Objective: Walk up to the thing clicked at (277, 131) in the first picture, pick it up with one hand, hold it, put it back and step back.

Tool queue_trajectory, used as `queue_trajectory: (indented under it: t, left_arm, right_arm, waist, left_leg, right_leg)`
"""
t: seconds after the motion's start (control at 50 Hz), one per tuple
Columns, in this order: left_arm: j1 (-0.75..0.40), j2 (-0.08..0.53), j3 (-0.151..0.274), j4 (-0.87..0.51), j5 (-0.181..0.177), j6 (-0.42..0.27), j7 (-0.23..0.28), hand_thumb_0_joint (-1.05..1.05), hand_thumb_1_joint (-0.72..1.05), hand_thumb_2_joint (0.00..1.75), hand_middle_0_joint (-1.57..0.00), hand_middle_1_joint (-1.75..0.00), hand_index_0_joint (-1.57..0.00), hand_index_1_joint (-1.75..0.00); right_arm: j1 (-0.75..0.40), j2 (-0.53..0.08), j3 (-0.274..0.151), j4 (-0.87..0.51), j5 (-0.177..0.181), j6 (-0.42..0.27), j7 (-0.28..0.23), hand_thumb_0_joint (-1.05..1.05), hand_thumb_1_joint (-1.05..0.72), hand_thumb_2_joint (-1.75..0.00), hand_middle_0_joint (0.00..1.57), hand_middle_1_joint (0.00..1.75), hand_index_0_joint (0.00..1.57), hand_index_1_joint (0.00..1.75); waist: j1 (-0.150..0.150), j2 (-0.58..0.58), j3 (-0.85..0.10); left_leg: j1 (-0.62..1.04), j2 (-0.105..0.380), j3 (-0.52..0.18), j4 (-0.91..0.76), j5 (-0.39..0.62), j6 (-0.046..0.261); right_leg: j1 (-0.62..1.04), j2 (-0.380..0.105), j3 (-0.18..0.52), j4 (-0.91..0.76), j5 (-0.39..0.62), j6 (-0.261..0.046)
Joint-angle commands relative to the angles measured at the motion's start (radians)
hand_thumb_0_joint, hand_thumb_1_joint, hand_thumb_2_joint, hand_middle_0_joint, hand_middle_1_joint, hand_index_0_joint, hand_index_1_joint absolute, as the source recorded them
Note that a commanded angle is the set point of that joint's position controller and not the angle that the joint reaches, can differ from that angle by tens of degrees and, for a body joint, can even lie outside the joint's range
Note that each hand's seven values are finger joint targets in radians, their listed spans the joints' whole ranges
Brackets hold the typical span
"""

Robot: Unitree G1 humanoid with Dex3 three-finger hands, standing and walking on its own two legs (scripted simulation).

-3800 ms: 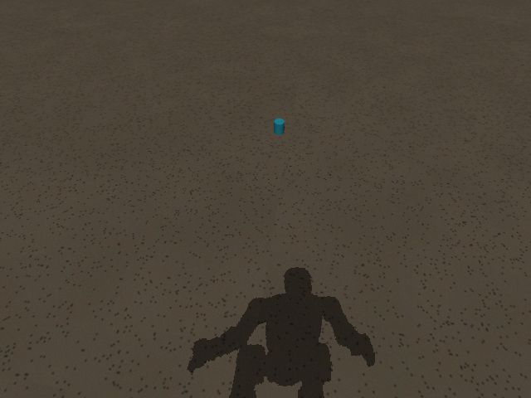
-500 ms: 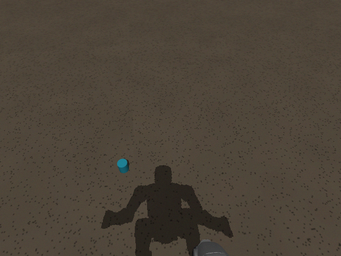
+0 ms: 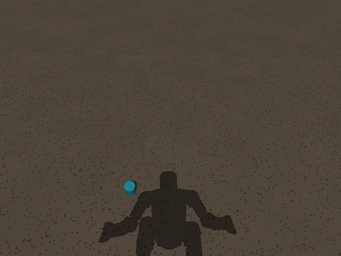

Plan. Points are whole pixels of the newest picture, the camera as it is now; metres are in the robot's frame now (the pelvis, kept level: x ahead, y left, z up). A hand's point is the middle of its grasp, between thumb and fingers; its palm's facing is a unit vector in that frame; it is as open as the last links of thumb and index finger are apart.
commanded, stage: walk up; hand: left
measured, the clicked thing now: (130, 188) +0.60 +0.23 -0.72
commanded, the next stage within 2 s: none
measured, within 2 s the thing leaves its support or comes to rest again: neither
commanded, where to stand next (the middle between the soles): +0.21 +0.00 m, yaw -1 degrees
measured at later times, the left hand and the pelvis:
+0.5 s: hand (85, 227) +0.22 +0.24 -0.13, palm faces -0.09 -0.91 -0.41, open 7.4 cm; pelvis +0.11 -0.03 -0.01, yaw -2 degrees
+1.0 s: hand (79, 232) +0.21 +0.25 -0.15, palm faces -0.01 -0.95 -0.32, open 7.4 cm; pelvis +0.13 +0.00 +0.01, yaw -1 degrees
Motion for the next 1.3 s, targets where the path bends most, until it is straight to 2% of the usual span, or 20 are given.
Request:
queue_trajectory:
  t: [0.0,0.02,0.04,0.12,0.2,0.3,0.38,0.4,0.42,0.44,0.46,0.52,0.64,0.7,0.74,0.76,0.82,0.96,1.06,1.28]
  left_arm:
    - [0.006,0.076,0.020,-0.098,-0.014,-0.016,0.013,0.00,0.90,0.90,-0.20,-0.30,-0.20,-0.30]
    - [0.014,0.168,0.042,-0.071,-0.010,-0.006,0.029,0.00,0.90,0.90,-0.20,-0.30,-0.20,-0.30]
    - [-0.020,0.221,0.052,-0.062,-0.005,-0.003,0.038,0.00,0.90,0.90,-0.20,-0.30,-0.20,-0.30]
    - [0.005,0.183,0.048,-0.027,-0.021,-0.003,0.025,0.00,0.90,0.90,-0.20,-0.30,-0.20,-0.30]
    - [-0.021,0.160,0.044,-0.038,-0.020,0.010,0.008,0.00,0.90,0.90,-0.20,-0.30,-0.20,-0.30]
    - [-0.082,0.112,0.038,-0.026,-0.016,0.007,0.026,0.00,0.90,0.90,-0.20,-0.30,-0.20,-0.30]
    - [-0.007,0.164,0.054,0.041,-0.009,-0.011,0.049,0.00,0.90,0.90,-0.20,-0.30,-0.20,-0.30]
    - [-0.008,0.222,0.072,0.035,-0.001,-0.017,0.056,0.00,0.90,0.90,-0.20,-0.30,-0.20,-0.30]
    - [-0.041,0.231,0.063,0.008,-0.004,-0.018,0.060,0.00,0.90,0.90,-0.20,-0.30,-0.20,-0.30]
    - [-0.114,0.254,0.063,0.002,-0.011,-0.009,0.061,0.00,0.90,0.90,-0.20,-0.30,-0.20,-0.30]
    - [-0.148,0.247,0.060,-0.001,-0.008,0.000,0.063,0.00,0.90,0.90,-0.20,-0.30,-0.20,-0.30]
    - [-0.203,0.207,0.044,0.003,0.002,0.008,0.065,0.00,0.90,0.90,-0.20,-0.30,-0.20,-0.30]
    - [-0.266,0.203,0.045,0.021,0.000,0.023,0.063,0.00,0.90,0.90,-0.20,-0.30,-0.20,-0.30]
    - [-0.294,0.150,0.026,0.027,-0.016,0.039,0.058,0.00,0.90,0.90,-0.20,-0.30,-0.20,-0.30]
    - [-0.299,0.124,0.017,0.057,-0.024,0.045,0.054,0.00,0.90,0.90,-0.20,-0.30,-0.20,-0.30]
    - [-0.293,0.148,0.026,0.089,-0.019,0.045,0.053,0.00,0.90,0.90,-0.20,-0.30,-0.20,-0.30]
    - [-0.298,0.150,0.023,0.115,-0.010,0.031,0.047,0.00,0.90,0.90,-0.20,-0.30,-0.20,-0.30]
    - [-0.328,0.142,0.001,0.179,-0.019,0.029,0.044,0.00,0.90,0.90,-0.20,-0.30,-0.20,-0.30]
    - [-0.319,0.131,-0.009,0.221,-0.026,0.024,0.045,0.00,0.90,0.90,-0.20,-0.30,-0.20,-0.30]
    - [-0.338,0.120,-0.012,0.256,-0.018,0.023,0.053,0.00,0.90,0.90,-0.20,-0.30,-0.20,-0.30]
  right_arm:
    - [0.191,-0.312,-0.092,-0.038,-0.013,-0.056,-0.050,0.00,-0.90,-0.90,0.20,0.30,0.20,0.30]
    - [0.154,-0.338,-0.093,-0.071,0.011,-0.055,-0.052,0.00,-0.90,-0.90,0.20,0.30,0.20,0.30]
    - [0.130,-0.331,-0.095,-0.070,0.026,-0.051,-0.050,0.00,-0.90,-0.90,0.20,0.30,0.20,0.30]
    - [0.095,-0.233,-0.052,-0.081,0.028,-0.065,-0.067,0.00,-0.90,-0.90,0.20,0.30,0.20,0.30]
    - [0.041,-0.241,-0.055,-0.115,0.024,-0.058,-0.068,0.00,-0.90,-0.90,0.20,0.30,0.20,0.30]
    - [0.010,-0.209,-0.029,-0.110,0.022,-0.032,-0.079,0.00,-0.90,-0.90,0.20,0.30,0.20,0.30]
    - [-0.022,-0.130,0.004,-0.105,0.046,-0.002,-0.083,0.00,-0.90,-0.90,0.20,0.30,0.20,0.30]
    - [0.022,-0.087,0.022,-0.103,0.046,-0.001,-0.084,0.00,-0.90,-0.90,0.20,0.30,0.20,0.30]
    - [0.078,-0.062,0.037,-0.076,0.041,0.018,-0.087,0.00,-0.90,-0.90,0.20,0.30,0.20,0.30]
    - [0.054,-0.150,0.006,-0.055,0.040,0.031,-0.098,0.00,-0.90,-0.90,0.20,0.30,0.20,0.30]
    - [0.031,-0.170,-0.001,-0.035,0.032,0.034,-0.102,0.00,-0.90,-0.90,0.20,0.30,0.20,0.30]
    - [0.030,-0.163,0.004,0.024,0.041,0.038,-0.094,0.00,-0.90,-0.90,0.20,0.30,0.20,0.30]
    - [0.012,-0.142,0.011,0.088,0.022,0.036,-0.092,0.00,-0.90,-0.90,0.20,0.30,0.20,0.30]
    - [-0.011,-0.166,0.001,0.115,0.004,0.022,-0.093,0.00,-0.90,-0.90,0.20,0.30,0.20,0.30]
    - [-0.149,-0.219,-0.003,0.080,0.006,0.016,-0.086,0.00,-0.90,-0.90,0.20,0.30,0.20,0.30]
    - [-0.195,-0.209,0.005,0.086,0.012,0.021,-0.081,0.00,-0.90,-0.90,0.20,0.30,0.20,0.30]
    - [-0.178,-0.151,0.029,0.109,0.008,0.016,-0.077,0.00,-0.90,-0.90,0.20,0.30,0.20,0.30]
    - [-0.209,-0.167,0.034,0.148,0.014,0.014,-0.078,0.00,-0.90,-0.90,0.20,0.30,0.20,0.30]
    - [-0.227,-0.156,0.034,0.165,0.026,0.010,-0.085,0.00,-0.90,-0.90,0.20,0.30,0.20,0.30]
    - [-0.264,-0.143,0.023,0.190,0.032,0.024,-0.086,0.00,-0.90,-0.90,0.20,0.30,0.20,0.30]
  waist:
    - [-0.108,0.362,-0.056]
    - [-0.104,0.215,-0.026]
    - [-0.095,0.171,0.025]
    - [-0.049,0.115,0.021]
    - [-0.044,0.177,0.018]
    - [-0.039,0.164,0.020]
    - [0.021,-0.037,-0.073]
    - [0.016,-0.207,-0.123]
    - [-0.013,-0.194,-0.122]
    - [-0.011,-0.170,-0.102]
    - [-0.015,-0.172,-0.078]
    - [-0.035,-0.207,-0.076]
    - [-0.033,-0.234,-0.118]
    - [-0.052,-0.108,-0.083]
    - [-0.012,0.050,-0.031]
    - [0.008,0.059,0.007]
    - [-0.005,0.014,0.003]
    - [-0.009,0.061,-0.014]
    - [-0.014,0.024,-0.077]
    - [-0.026,-0.029,-0.102]
  left_leg:
    - [0.470,0.245,-0.519,-0.305,-0.396,0.131]
    - [0.399,0.366,-0.701,-0.380,-0.435,0.230]
    - [0.347,0.394,-0.708,-0.364,-0.387,0.286]
    - [0.285,0.208,-0.243,-0.255,0.270,0.174]
    - [0.230,0.200,-0.141,-0.284,0.165,0.226]
    - [0.106,0.162,-0.045,-0.154,0.511,0.192]
    - [0.025,0.054,0.005,0.117,0.124,0.092]
    - [-0.070,-0.007,0.041,0.264,-0.135,0.058]
    - [-0.066,-0.062,-0.031,0.319,-0.369,0.029]
    - [-0.038,-0.037,-0.046,0.357,-0.435,0.028]
    - [-0.040,-0.019,-0.061,0.349,-0.455,0.027]
    - [-0.022,-0.013,-0.064,0.278,-0.363,0.021]
    - [0.072,-0.052,-0.017,0.089,-0.243,0.003]
    - [0.197,-0.027,-0.058,-0.092,-0.073,0.022]
    - [0.016,0.113,-0.296,-0.242,-0.353,0.091]
    - [-0.099,0.119,-0.267,-0.258,-0.454,0.102]
    - [-0.038,0.034,-0.162,-0.209,-0.276,0.050]
    - [0.031,0.061,-0.182,-0.285,-0.227,0.045]
    - [0.149,0.060,-0.147,-0.260,0.037,0.032]
    - [0.239,0.055,-0.131,-0.292,0.131,0.024]
  right_leg:
    - [-0.538,0.068,0.026,0.447,-0.118,-0.042]
    - [-0.564,0.062,0.100,0.532,-0.138,-0.045]
    - [-0.568,0.008,0.144,0.560,-0.143,-0.054]
    - [-0.425,-0.029,0.190,0.446,0.027,-0.042]
    - [-0.371,-0.047,0.108,0.284,0.092,-0.003]
    - [-0.188,0.004,0.037,0.111,0.222,-0.006]
    - [0.087,0.014,0.073,-0.114,0.410,-0.039]
    - [0.155,-0.136,0.270,-0.162,0.476,-0.077]
    - [0.081,-0.304,0.540,-0.256,0.357,-0.144]
    - [0.018,-0.331,0.562,-0.259,0.253,-0.237]
    - [-0.031,-0.309,0.548,-0.261,0.186,-0.239]
    - [-0.081,-0.210,0.367,-0.253,0.080,-0.170]
    - [-0.100,-0.193,0.305,-0.209,0.131,-0.161]
    - [-0.261,-0.160,0.243,-0.156,0.015,-0.096]
    - [-0.200,-0.037,0.148,-0.092,-0.093,-0.021]
    - [-0.083,-0.014,0.128,-0.061,-0.075,-0.022]
    - [-0.070,-0.075,0.203,-0.177,-0.005,-0.044]
    - [-0.022,-0.058,0.155,-0.224,0.085,-0.023]
    - [0.032,-0.080,0.134,-0.234,0.331,-0.017]
    - [0.066,-0.100,0.129,-0.280,0.384,-0.002]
